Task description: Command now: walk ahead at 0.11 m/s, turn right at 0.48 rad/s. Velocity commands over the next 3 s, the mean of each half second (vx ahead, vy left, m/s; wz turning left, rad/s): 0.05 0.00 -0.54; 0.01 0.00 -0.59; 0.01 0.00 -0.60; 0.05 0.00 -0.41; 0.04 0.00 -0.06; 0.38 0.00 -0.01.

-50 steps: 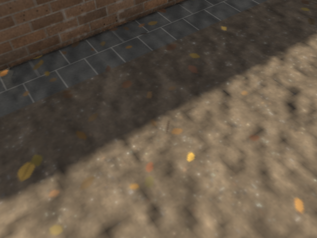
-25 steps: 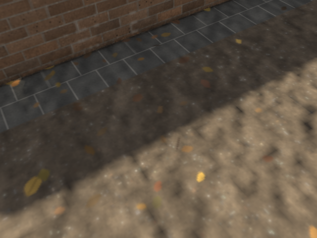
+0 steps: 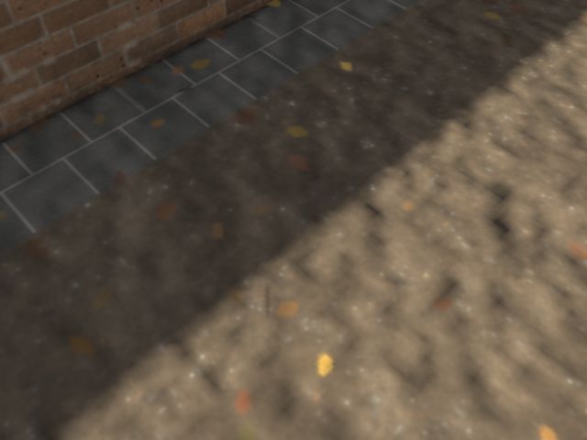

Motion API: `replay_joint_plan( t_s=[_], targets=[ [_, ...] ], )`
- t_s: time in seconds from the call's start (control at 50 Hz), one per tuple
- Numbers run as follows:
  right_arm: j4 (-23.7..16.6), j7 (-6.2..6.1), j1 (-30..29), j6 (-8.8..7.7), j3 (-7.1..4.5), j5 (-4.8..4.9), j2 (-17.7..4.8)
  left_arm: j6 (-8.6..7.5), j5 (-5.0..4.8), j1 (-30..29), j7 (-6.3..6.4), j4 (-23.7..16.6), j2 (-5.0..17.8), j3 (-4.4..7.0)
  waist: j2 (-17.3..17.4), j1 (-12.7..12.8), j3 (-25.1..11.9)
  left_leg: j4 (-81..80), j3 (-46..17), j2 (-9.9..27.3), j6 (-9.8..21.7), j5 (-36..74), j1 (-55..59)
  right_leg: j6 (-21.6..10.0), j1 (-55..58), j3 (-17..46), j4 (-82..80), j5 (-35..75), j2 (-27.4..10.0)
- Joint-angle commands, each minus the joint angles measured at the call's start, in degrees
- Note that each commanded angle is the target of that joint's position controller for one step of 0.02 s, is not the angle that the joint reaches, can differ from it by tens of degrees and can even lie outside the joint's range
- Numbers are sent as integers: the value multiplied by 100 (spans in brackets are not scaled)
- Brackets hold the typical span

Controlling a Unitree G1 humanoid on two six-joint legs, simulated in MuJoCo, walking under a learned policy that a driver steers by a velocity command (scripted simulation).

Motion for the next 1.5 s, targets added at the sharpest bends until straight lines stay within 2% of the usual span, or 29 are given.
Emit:
replay_joint_plan(
  t_s=[0.02, 0.18, 0.22, 0.24, 0.26, 0.28, 0.3, 0.34, 0.4, 0.5, 0.6, 0.64, 0.66, 0.68, 0.7, 0.72, 0.74, 0.78, 0.84, 0.92, 1.02, 1.08, 1.1, 1.12, 1.14, 1.16, 1.2, 1.36, 1.5],
  targets=[
    [-371, -124, -538, 0, -224, 43, -912, 45, 27, 310, -87, -415, 156, 22, 707, 163, -633, -882, -646, 1695, 1082, 1657, 90, -4, 534, 114, -568, 587, -280],
    [-203, -55, -289, 339, -376, 263, -1343, 165, 1, -495, -331, -1060, 353, 84, 729, -83, -586, -97, -444, 2001, 833, 1705, 988, -332, 745, -400, -2007, -14, -50],
    [-139, -52, -245, 385, -375, 353, -1280, 160, 11, -283, -331, -1068, 429, 147, 656, 106, -693, 660, -148, 1777, 433, 1793, 897, -581, 1450, -542, -3037, 768, 186],
    [-34, -35, 82, 375, -339, 286, -1108, 143, 32, 72, -247, -1007, 815, 290, 130, 179, -965, 1579, 168, 1365, 23, 1509, 478, -844, 2361, -138, -3498, 2308, 108],
    [-288, -4, -9, 313, -231, 17, -820, 125, 86, 407, -105, -1062, 1596, 476, -1409, 119, -1272, 3407, 515, 601, -529, -843, -1309, -1605, 3756, 1708, -3254, 5101, -1220],
    [-466, -22, -413, 306, -192, -34, -775, 19, 215, 376, -143, -1180, 1423, 379, -1414, 365, -1729, 4682, -480, -32, -761, -3207, -2286, -2664, 3860, 2894, -3506, 5137, -1983],
    [-429, -14, -619, 339, -275, 99, -1032, -104, 170, 321, -221, -1165, 1138, 290, -552, 460, -1670, 5158, -1077, 119, -709, -3091, -2432, -2560, 3738, 2368, -3590, 4939, -1728],
    [-377, -92, -559, 377, -263, 179, -915, -199, 16, -158, -186, -1132, 918, 242, -111, 143, -1181, 4694, -1232, 297, -617, -2234, -2574, -1919, 3288, 1623, -3596, 3938, -1117],
    [-319, -134, -376, 407, -271, 132, -896, -135, 52, -506, -90, -1251, 873, 202, -381, -93, -1164, 4105, -1188, 123, -746, -1572, -1964, -1795, 2716, 1418, -3719, 3734, -814],
    [-341, -130, -495, 423, -194, 165, -748, -68, 30, -449, -9, -1260, 1004, 264, -530, 45, -1185, 2716, -1290, -54, -846, -1296, -1351, -1755, 2397, 1678, -3687, 2742, -710],
    [-377, -22, -425, 356, -239, 205, -859, -1, 17, -553, -46, -1280, 965, 248, -790, 78, -1029, 1681, -1317, -206, -673, -1221, -805, -1603, 2140, 2341, -3594, 1910, -601],
    [-281, 26, -55, 293, -277, 191, -851, 41, -49, -729, -24, -1314, 894, 218, -744, -172, -1023, 486, -1204, -204, -506, -445, -138, -1333, 1944, 2401, -3312, 1701, -361],
    [-240, 11, 141, 285, -349, 132, -1069, 48, -48, -604, -7, -1306, 735, 172, -439, -169, -1065, 77, -1517, 281, -306, -23, 436, -1039, 1536, 2211, -2945, 1011, -86],
    [-300, -44, 188, 324, -424, 45, -1465, 52, 41, -253, -19, -1261, 356, 76, 943, 70, -1124, -212, -2741, 1612, 181, 661, 1010, -650, 731, 1300, -1545, -838, 654],
    [-311, -13, 43, 327, -447, -132, -1637, -7, 2, -299, -7, -1459, 697, 196, 1965, 114, -760, -467, -3958, 2430, 1142, 1009, 393, -387, -138, 684, -418, -1999, 1050],
    [-508, -36, -297, 285, -352, -112, -1296, -25, 28, -196, 2, -1300, 1104, 321, 1338, 136, -630, -476, -3625, 2298, 1253, 854, 239, -265, -97, 910, 464, -1646, 699],
    [-547, -73, -595, 283, -285, -33, -1028, 8, -11, -109, -10, -1166, 1169, 384, 1093, 254, -517, -385, -2975, 1913, 987, 683, 165, -194, -116, 836, 797, -1235, 662],
    [-601, -144, -734, 298, -228, 114, -875, 115, 6, 38, 9, -1013, 895, 338, 983, 208, -409, -313, -2275, 1524, 788, 649, 363, 19, -325, 701, 1230, -682, 586],
    [-546, -248, -340, 384, -218, 70, -899, 118, -83, -330, -40, -1203, 582, 219, 1088, -71, -454, -351, -1697, 1391, 884, 966, 798, 199, -433, 296, 738, -366, 448],
    [-522, -237, -108, 466, -326, 81, -1186, 105, -23, -614, -120, -1408, 395, 98, 1166, -303, -695, -269, -1434, 1663, 998, 1397, 1258, 258, -49, 34, -419, -516, 154],
    [-523, -92, -216, 483, -426, 205, -1422, 164, -37, -450, -227, -1455, 477, 112, 1277, -219, -750, -56, -1060, 1839, 895, 1764, 940, -8, 980, -420, -1706, -409, 192],
    [-443, -63, -251, 457, -409, 365, -1305, 201, -29, 39, -260, -1303, 536, 203, 1049, 122, -821, 734, -652, 1680, 377, 1308, 538, -462, 2098, -565, -3306, 728, 409],
    [-326, -35, 85, 436, -339, 277, -1029, 189, -25, 306, -197, -1243, 857, 323, 270, 148, -961, 1675, -214, 1323, -83, 416, -209, -725, 3042, 49, -3696, 1927, 143],
    [-602, -4, 35, 420, -169, -101, -584, 147, 3, 437, -91, -1384, 1608, 465, -1670, -21, -1011, 3566, 109, 486, -693, -2884, -2084, -1521, 4006, 2253, -3519, 4487, -1454],
    [-779, -77, -560, 408, -253, -8, -872, -22, 219, 468, -183, -1473, 1425, 382, -1156, 447, -1350, 4616, -940, 121, -767, -3259, -2457, -2454, 3392, 2861, -3716, 4114, -1933],
    [-787, -115, -695, 437, -320, 150, -1062, -149, 224, 268, -225, -1417, 1220, 310, -666, 358, -1097, 4977, -1182, 252, -701, -2838, -2531, -2305, 3184, 2341, -3845, 3551, -1614],
    [-650, -187, -529, 468, -366, 134, -1099, -205, 40, -255, -167, -1386, 915, 218, -375, 79, -780, 4687, -1318, 376, -641, -1915, -2542, -1739, 2879, 1761, -3872, 2674, -1041],
    [-672, -160, -496, 439, -288, 132, -833, -120, 49, -318, -10, -1370, 950, 178, -548, 69, -860, 3154, -1379, 11, -884, -1114, -1904, -1702, 2663, 1870, -3833, 2056, -632],
    [-759, -25, -442, 294, -301, 227, -893, -33, 1, -378, -80, -1362, 989, 199, -655, 135, -917, 1833, -1410, -218, -679, -1350, -995, -1699, 2229, 2742, -3774, 533, -462]
  ],
)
